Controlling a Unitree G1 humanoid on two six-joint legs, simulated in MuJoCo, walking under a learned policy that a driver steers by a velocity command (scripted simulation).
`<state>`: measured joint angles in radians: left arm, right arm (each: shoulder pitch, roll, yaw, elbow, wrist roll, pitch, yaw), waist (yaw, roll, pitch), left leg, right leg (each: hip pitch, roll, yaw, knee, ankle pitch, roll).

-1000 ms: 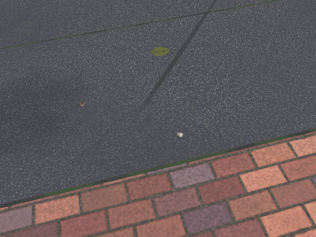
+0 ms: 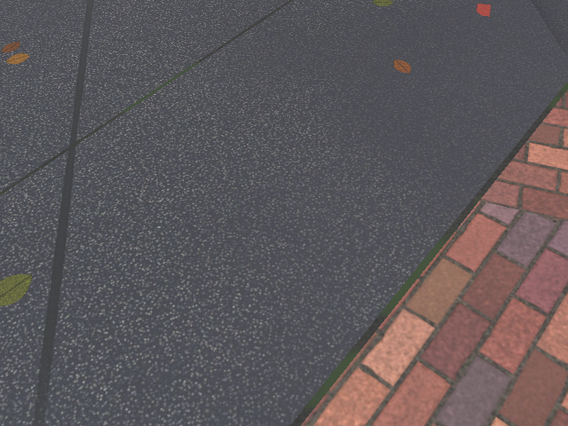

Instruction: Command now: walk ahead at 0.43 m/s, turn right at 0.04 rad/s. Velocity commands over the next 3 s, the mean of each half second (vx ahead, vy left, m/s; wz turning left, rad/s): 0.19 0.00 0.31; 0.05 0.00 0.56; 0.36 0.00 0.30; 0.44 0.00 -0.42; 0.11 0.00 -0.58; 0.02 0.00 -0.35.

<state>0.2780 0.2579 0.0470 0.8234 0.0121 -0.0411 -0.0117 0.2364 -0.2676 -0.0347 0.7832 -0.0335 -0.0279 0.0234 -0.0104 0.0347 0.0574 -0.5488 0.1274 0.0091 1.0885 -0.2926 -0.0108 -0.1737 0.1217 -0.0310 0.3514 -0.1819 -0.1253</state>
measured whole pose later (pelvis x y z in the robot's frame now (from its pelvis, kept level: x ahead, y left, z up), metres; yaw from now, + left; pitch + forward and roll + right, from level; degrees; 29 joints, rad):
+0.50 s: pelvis +0.17 +0.03 -0.01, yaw +13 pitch +1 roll -1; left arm 0.14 0.25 0.02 0.79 0.03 0.01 0.03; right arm 0.25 -0.28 -0.06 0.80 -0.01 0.01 0.00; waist -0.02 -0.01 0.09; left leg -0.34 -0.12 -0.02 0.44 -0.10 0.11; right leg -0.51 0.00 0.05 1.12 -0.43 0.03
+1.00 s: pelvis +0.22 -0.02 +0.00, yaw +32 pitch +1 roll +1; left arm 0.23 0.26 0.02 0.73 0.03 0.00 0.04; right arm 0.23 -0.33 -0.10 0.78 -0.03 0.08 0.04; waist 0.00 0.06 0.02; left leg -0.48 -0.07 -0.07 1.07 -0.37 -0.04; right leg -0.18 0.00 -0.04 0.39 -0.22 -0.04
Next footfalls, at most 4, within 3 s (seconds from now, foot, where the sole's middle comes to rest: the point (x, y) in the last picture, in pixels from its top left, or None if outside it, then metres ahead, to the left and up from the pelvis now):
0.30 left None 0.27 0.10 -0.78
0.80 right None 0.29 -0.09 -0.78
1.32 left None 0.24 0.17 -0.78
1.80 right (207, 373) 0.60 0.24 -0.78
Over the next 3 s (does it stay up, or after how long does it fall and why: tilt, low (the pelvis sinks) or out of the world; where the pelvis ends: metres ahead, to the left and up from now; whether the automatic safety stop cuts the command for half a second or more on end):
stays up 0.62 0.31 0.00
